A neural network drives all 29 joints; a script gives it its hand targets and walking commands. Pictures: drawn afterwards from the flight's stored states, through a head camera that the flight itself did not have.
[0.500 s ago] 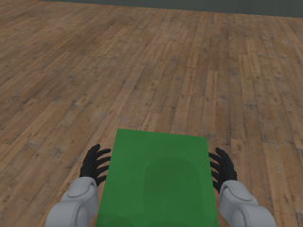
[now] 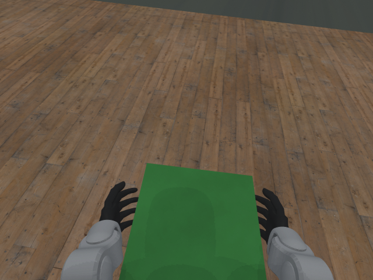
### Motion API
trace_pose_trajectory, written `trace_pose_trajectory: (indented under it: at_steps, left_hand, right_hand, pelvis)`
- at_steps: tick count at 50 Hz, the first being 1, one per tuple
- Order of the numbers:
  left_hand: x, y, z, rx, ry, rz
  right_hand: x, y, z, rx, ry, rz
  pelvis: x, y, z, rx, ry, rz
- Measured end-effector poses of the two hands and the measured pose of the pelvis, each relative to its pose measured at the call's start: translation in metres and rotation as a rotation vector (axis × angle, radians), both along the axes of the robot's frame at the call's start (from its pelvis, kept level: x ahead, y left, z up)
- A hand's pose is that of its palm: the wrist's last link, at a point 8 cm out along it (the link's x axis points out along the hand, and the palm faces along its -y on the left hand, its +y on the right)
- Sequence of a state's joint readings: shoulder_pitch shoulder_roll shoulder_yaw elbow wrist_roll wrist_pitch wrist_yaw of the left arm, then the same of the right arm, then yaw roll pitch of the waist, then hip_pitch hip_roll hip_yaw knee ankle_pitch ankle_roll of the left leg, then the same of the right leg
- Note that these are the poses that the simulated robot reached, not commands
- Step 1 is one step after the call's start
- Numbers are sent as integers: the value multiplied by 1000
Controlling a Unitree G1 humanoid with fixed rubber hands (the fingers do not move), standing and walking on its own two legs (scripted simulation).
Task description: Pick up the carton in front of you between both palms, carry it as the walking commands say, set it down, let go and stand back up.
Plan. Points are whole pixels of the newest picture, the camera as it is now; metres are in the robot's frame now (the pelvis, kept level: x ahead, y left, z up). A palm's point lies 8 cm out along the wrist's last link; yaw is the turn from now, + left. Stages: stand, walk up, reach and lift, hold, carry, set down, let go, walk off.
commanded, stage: carry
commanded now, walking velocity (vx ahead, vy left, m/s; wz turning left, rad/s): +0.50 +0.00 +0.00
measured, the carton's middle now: (189, 242) +0.22 +0.00 -0.02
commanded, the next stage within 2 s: none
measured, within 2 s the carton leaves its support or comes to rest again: neither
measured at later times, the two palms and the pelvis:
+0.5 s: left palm (145, 106) +0.54 +0.12 +0.08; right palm (251, 108) +0.57 -0.18 +0.07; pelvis +0.32 -0.05 +0.00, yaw +4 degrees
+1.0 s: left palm (142, 71) +0.71 +0.15 +0.08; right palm (236, 76) +0.71 -0.15 +0.08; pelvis +0.48 -0.01 -0.01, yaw +1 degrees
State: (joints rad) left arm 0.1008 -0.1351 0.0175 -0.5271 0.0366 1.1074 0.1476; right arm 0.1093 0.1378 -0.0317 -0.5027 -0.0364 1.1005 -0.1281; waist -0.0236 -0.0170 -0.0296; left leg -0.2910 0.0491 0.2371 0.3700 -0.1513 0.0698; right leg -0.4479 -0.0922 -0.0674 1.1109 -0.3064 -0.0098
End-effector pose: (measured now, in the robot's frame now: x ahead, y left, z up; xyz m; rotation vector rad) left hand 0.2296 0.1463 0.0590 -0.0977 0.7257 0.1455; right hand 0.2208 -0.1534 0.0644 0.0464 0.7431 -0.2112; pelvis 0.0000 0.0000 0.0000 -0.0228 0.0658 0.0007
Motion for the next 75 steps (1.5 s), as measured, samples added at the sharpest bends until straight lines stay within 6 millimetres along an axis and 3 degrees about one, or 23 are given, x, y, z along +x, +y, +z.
trace_pose_trajectory:
  at_steps: [5,11,16,19,27,33,39,46,52,62,75]
  left_hand:
    - [60,4,16,4,-51,8]
    - [138,1,28,17,-121,52]
    - [217,-15,21,36,-156,78]
    - [260,-23,12,57,-106,85]
    - [327,-23,28,62,-62,121]
    - [383,-16,40,52,-140,87]
    - [429,-4,28,11,-113,70]
    - [465,2,21,19,-89,51]
    - [478,3,23,26,-95,43]
    - [477,0,23,37,-100,45]
    - [462,-4,-3,80,-30,11]
  right_hand:
    - [64,4,17,-5,-51,13]
    - [154,1,25,15,-123,50]
    - [239,-16,9,50,-156,66]
    - [285,-23,-5,75,-108,71]
    - [363,-22,9,78,-65,109]
    - [409,-16,26,60,-143,79]
    - [451,-5,25,10,-113,71]
    - [481,2,16,16,-90,51]
    - [491,2,15,29,-97,38]
    - [491,0,14,29,-103,47]
    - [477,-4,-12,-9,-28,73]
  pelvis:
    - [64,1,8,-13,5,13]
    - [151,-10,0,4,-1,25]
    - [234,-29,-24,25,-19,47]
    - [270,-38,-25,8,-15,55]
    - [338,-44,2,40,5,64]
    - [392,-31,-2,18,-13,50]
    - [443,-18,-8,32,-18,36]
    - [470,-8,-10,33,6,22]
    - [482,-5,-9,30,14,16]
    - [483,-7,-11,29,5,15]
    - [455,-11,-11,29,-29,15]
